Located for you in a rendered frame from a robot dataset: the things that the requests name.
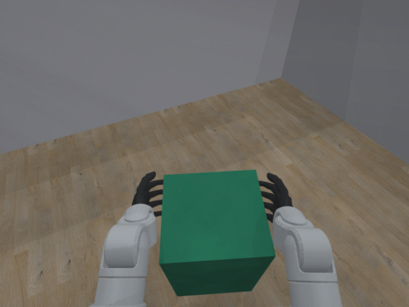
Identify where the right robot forearm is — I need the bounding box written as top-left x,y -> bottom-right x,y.
272,206 -> 343,307

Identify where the carton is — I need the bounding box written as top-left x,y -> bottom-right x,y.
159,169 -> 276,296

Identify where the left robot forearm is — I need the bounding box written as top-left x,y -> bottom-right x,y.
89,204 -> 157,307

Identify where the left robot hand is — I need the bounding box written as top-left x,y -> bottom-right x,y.
132,171 -> 164,217

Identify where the right robot hand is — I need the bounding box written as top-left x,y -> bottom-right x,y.
259,173 -> 293,223

